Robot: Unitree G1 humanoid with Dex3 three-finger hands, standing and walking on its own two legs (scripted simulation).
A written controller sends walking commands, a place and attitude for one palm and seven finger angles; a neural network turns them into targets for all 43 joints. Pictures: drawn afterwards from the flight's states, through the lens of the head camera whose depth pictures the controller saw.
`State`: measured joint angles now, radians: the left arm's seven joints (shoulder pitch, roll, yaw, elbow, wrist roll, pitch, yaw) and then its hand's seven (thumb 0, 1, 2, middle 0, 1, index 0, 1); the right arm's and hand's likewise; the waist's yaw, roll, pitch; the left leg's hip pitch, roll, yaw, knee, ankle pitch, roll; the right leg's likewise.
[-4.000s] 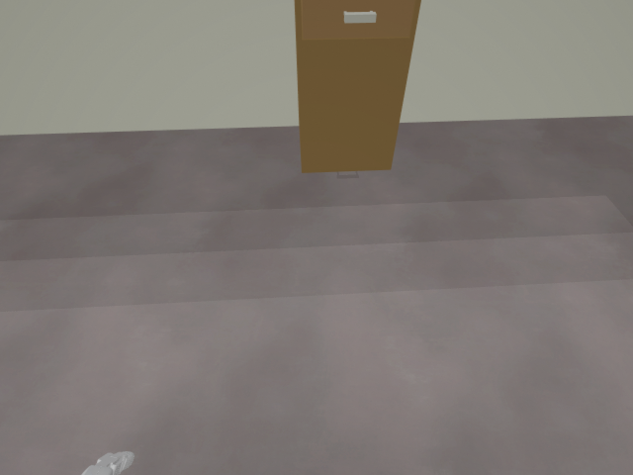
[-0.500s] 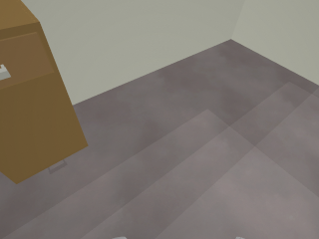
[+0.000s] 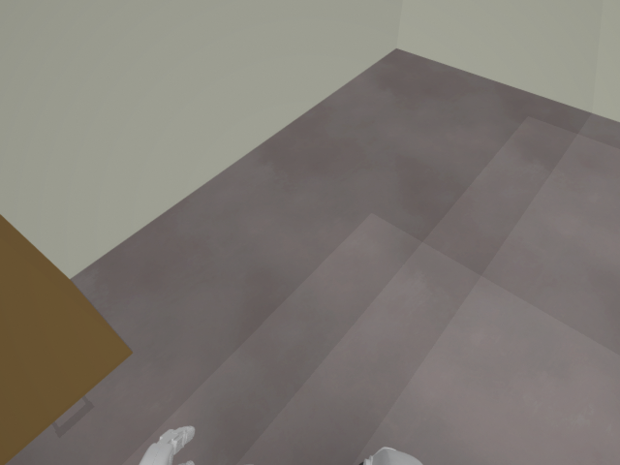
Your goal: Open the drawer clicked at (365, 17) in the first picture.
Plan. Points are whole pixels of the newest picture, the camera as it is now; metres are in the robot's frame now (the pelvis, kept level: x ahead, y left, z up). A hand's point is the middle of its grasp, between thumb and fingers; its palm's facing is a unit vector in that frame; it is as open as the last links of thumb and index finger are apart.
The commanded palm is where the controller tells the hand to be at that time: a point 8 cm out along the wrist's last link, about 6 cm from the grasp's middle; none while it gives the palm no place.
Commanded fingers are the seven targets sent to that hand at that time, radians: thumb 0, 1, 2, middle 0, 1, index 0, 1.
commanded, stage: turn to face it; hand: left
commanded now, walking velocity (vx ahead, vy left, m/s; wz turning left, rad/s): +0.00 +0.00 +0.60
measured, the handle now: out of the picture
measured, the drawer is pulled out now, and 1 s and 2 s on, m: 0.00 0.00 0.00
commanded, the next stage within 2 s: take the last steps up to it in 1.30 s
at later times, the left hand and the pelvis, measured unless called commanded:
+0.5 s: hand out of the picture +0.03 +0.27 -0.16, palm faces +0.32 -0.92 -0.24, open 7.3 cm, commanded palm none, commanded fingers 0.00 0.90 0.90 -0.20 -0.30 -0.20 -0.30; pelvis +0.02 +0.04 +0.02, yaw +16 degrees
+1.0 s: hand out of the picture -0.01 +0.18 -0.12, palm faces +0.55 -0.79 -0.27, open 7.3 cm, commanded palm none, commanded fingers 0.00 0.90 0.90 -0.20 -0.30 -0.20 -0.30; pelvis +0.01 -0.03 +0.02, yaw +35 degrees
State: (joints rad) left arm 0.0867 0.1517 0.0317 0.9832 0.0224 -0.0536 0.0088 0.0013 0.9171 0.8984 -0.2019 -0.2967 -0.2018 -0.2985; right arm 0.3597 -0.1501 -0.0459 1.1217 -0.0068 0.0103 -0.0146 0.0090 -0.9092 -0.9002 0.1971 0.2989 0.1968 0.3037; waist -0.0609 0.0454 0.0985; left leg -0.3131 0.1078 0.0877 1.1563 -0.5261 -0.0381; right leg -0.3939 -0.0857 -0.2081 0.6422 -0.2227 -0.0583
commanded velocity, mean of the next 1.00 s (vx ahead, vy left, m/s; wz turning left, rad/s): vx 0.00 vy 0.00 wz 0.58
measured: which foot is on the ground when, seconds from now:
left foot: up 0.00-0.28, down 0.30-0.80, up 0.82-1.00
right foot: down 0.00-0.30, up 0.32-0.78, down 0.80-1.00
